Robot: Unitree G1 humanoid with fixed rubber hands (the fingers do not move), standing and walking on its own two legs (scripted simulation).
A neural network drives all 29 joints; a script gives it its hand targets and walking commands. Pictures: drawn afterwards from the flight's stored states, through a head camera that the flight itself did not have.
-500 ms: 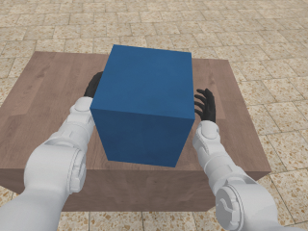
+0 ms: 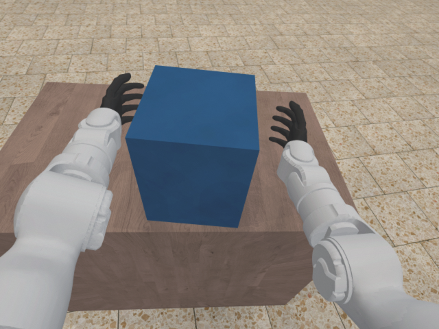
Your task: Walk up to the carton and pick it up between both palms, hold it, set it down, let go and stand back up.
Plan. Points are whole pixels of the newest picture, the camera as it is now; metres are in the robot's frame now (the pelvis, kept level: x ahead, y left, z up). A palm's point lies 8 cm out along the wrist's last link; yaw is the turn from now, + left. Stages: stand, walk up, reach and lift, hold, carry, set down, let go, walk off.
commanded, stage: set down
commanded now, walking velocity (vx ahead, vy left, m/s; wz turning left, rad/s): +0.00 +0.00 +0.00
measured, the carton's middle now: (198, 150) +0.47 -0.03 +0.06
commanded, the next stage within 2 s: none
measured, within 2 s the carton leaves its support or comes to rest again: neither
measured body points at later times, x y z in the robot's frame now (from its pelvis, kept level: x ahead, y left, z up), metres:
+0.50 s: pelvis +0.01 -0.03 +0.01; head +0.04 +0.02 +0.46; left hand +0.53 +0.14 +0.22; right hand +0.44 -0.21 +0.22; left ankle +0.01 +0.08 -0.73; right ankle +0.06 -0.15 -0.73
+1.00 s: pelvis +0.00 -0.02 +0.02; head +0.02 +0.02 +0.46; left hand +0.51 +0.14 +0.21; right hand +0.40 -0.22 +0.20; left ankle +0.01 +0.08 -0.73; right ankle +0.06 -0.15 -0.73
